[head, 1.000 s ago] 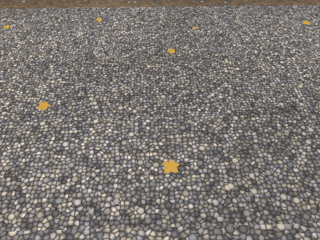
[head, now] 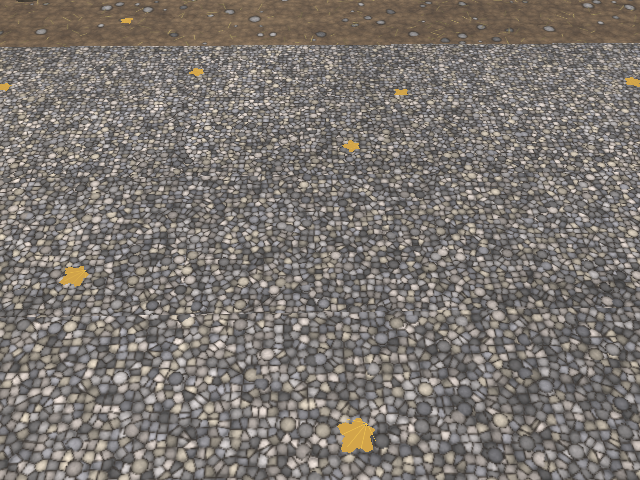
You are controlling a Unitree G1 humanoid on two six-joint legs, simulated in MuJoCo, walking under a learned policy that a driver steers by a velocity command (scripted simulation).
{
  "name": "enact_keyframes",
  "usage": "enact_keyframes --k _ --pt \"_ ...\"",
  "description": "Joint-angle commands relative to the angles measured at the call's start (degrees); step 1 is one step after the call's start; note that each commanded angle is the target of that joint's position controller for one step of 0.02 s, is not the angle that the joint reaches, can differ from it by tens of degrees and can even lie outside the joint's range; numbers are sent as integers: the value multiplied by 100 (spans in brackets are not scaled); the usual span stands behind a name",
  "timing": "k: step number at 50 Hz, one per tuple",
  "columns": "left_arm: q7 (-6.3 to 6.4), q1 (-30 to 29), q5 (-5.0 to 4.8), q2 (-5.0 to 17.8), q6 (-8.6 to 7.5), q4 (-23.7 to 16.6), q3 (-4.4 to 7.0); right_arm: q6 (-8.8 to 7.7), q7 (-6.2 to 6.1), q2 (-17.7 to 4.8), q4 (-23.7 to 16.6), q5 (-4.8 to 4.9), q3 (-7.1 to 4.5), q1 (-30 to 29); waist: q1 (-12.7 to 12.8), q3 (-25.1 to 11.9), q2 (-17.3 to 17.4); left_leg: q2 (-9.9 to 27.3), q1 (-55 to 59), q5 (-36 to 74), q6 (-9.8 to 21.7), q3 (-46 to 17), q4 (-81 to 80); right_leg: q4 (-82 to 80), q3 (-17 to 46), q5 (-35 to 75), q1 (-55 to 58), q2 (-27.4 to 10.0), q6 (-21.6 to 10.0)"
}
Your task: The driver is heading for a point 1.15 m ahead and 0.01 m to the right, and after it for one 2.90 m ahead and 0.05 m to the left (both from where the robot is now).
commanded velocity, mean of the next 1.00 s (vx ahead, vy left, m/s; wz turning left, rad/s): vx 0.49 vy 0.00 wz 0.00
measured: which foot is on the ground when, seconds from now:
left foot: down 0.00-0.54, up 0.56-0.96, down 0.98-1.00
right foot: up 0.00-0.50, down 0.52-1.00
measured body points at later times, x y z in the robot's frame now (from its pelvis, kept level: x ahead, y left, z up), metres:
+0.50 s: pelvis +0.30 -0.06 -0.08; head +0.32 -0.07 +0.37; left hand +0.51 +0.13 -0.19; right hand +0.12 -0.21 -0.21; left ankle +0.08 +0.09 -0.71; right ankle +0.46 -0.19 -0.82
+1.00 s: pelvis +0.62 -0.06 -0.17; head +0.64 -0.05 +0.28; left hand +0.56 +0.17 -0.32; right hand +0.86 -0.27 -0.25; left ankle +0.77 +0.04 -0.88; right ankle +0.45 -0.19 -0.88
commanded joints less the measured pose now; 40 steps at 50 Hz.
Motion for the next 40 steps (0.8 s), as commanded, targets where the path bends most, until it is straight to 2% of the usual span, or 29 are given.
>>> enact_keyframes --k 1,2,4,7,9,10,11,12,14,15,16,18,19,21,23,24,25,26,27,28,29,30,31,32,33,34,35,36,40 --pt "279 -242 61 -36 -88 -706 -62 -9 -125 -47 313 26 45 1093 -259 311 157 1862 683 -1081 1332 -2870 -2455 540 501 869 -2117 -592 -251" --pt "300 -89 94 -212 29 -736 -88 -24 -141 96 251 50 128 790 38 502 180 1819 -4 -1061 1267 -2684 -2672 234 440 720 -1872 -670 -192" --pt "303 -144 24 -93 141 -926 -86 -174 -137 -21 220 65 84 664 144 374 264 1627 -253 -896 1190 -2200 -2994 -334 286 835 -1901 -719 -74" --pt "254 -1060 54 77 167 -1411 -114 -283 -33 -250 291 -104 69 971 -66 233 245 1025 -734 -288 952 -1086 -2867 -1795 -196 2452 -1368 -681 162" --pt "37 -395 196 183 218 -1166 -129 -251 -16 -343 405 -268 82 1424 45 252 333 958 -827 -73 1019 -938 -2140 -867 -277 3257 -1426 -589 241" --pt "14 -599 211 335 218 -1273 -92 -216 -11 -260 473 -265 116 1777 -114 301 156 1074 -393 -27 1120 -1127 -1915 -985 -191 3276 -1886 -626 254" --pt "75 -1335 220 401 173 -1519 -96 -236 -177 -53 790 -213 190 2558 -513 372 102 1434 1573 -3 1237 -1753 -1450 -1879 632 4230 -3893 -930 345" --pt "150 -1879 197 396 146 -1673 -111 -227 -285 53 1022 -226 253 3268 -853 343 20 1675 2936 24 1320 -2091 -1103 -2539 713 4444 -5071 -998 416" --pt "232 -2522 150 220 140 -1834 -172 -152 -359 206 1311 -278 320 4114 -1137 440 316 1748 3631 -41 1329 -2395 -745 -2974 536 4361 -5863 -996 492" --pt "188 -2665 191 266 116 -1768 -200 -90 -332 373 1076 -137 408 3734 -1125 362 111 1343 2522 -297 1174 -1834 -539 -3942 196 5304 -4678 -985 385" --pt "134 -2719 208 124 152 -1809 -237 -13 -183 314 907 -141 467 3487 -999 481 435 991 674 -695 1088 -1444 -900 -3910 -398 5561 -2797 -723 277" --pt "81 -2425 160 347 270 -1881 -214 -7 -13 -31 507 -228 424 2809 -655 604 443 949 -960 -1664 975 -1353 -763 -3426 -473 5574 -1152 -629 238" --pt "105 -2472 154 507 321 -1917 -166 -60 13 -108 442 -201 420 2717 -541 701 373 1032 -891 -1713 929 -1445 -742 -3408 -441 5242 -990 -611 231" --pt "111 -3020 113 639 355 -2050 -176 -99 -111 -315 514 -25 336 3130 -889 971 237 1206 666 -1472 817 -1759 -255 -4551 -306 4475 -1776 -718 280" --pt "98 -3201 107 519 352 -1898 -243 63 -292 -378 762 76 291 3656 -1196 1069 231 1256 2038 -716 667 -2011 185 -5964 -190 4534 -2087 -886 338" --pt "124 -3047 86 561 350 -1762 -222 150 -284 -485 841 63 256 3741 -1178 984 269 1276 2370 -168 635 -2077 467 -6273 -215 4535 -1820 -917 392" --pt "156 -2524 24 765 262 -1408 -114 224 -228 -497 862 52 245 3715 -947 655 -24 1003 2260 -127 377 -1757 1243 -6447 -289 5070 -823 -913 359" --pt "234 -951 -62 1128 174 -921 104 330 -60 -615 797 -101 231 3401 -155 235 -309 800 1387 202 95 -1355 2475 -6490 -663 5904 1137 -792 223" --pt "303 978 -71 1489 151 -377 346 402 232 -256 1031 -424 332 3862 521 -586 -629 520 -155 205 -367 -950 3990 -5416 -731 6356 3970 -941 -195" --pt "119 1835 -203 1824 207 -297 421 426 418 553 1150 -235 438 4978 206 -2810 -1652 -22 -1328 -3167 -650 -661 6857 -3113 178 8318 6764 -1959 -1572" --pt "60 2122 56 1757 306 -193 444 392 522 -194 657 -83 266 3781 835 -2471 -1156 -139 -2507 -3632 -731 -701 8292 -3202 665 8262 6553 -2019 -1728" --pt "64 1486 53 1764 310 -276 425 248 503 -497 -112 54 170 2212 921 -1465 -863 -36 -3914 -3193 -603 -534 8214 -4247 1288 5307 5438 -2227 -1579" --pt "27 479 -15 1477 238 -556 347 100 338 -667 -276 98 104 1621 618 -503 -195 414 -4121 -2153 -400 -535 7460 -5102 1242 2809 3742 -2095 -1426" --pt "49 -285 92 1099 200 -840 201 10 168 -352 -252 24 203 1839 194 -203 277 863 -3137 -1039 -182 -1069 6201 -5491 1183 2895 2227 -2311 -1439" --pt "17 -404 181 942 155 -842 122 8 70 -258 -232 35 195 1745 -98 208 217 1060 -2576 -800 -106 -1066 5819 -5684 1145 3150 960 -2321 -1607" --pt "147 -613 119 284 -16 -910 -100 55 -18 82 -339 -145 302 1550 -387 460 225 1417 -2343 140 150 -1278 4248 -6100 916 2990 291 -2026 -1404" --pt "245 -760 -65 135 -134 -992 -157 123 26 168 -232 -219 300 1558 -389 635 288 1490 -1819 925 165 -1141 2732 -6616 520 2696 -386 -1722 -1368" --pt "296 -748 -218 421 -206 -1032 -94 194 98 148 -215 -237 276 1542 -387 435 -54 1309 -1354 1343 80 -841 2060 -6565 222 2599 -363 -1379 -1339" --pt "71 -689 -83 1153 -189 -913 158 351 161 -128 -745 -48 350 612 -316 247 22 983 -639 1513 -202 -685 203 -6341 145 4269 -200 -1475 -1328"
Keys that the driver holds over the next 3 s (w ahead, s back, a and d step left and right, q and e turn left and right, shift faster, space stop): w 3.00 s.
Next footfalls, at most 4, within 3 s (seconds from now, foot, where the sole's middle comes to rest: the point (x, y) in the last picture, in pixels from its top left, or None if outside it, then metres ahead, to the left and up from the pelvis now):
0.52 right None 0.48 -0.20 -0.92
0.98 left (316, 381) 0.81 0.04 -0.92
1.52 right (394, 334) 0.95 -0.17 -0.92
1.92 left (317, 278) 1.28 0.04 -1.09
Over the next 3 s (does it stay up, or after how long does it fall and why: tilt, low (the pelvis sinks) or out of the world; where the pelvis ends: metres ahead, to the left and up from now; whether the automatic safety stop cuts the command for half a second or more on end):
stays up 1.75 -0.08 -0.38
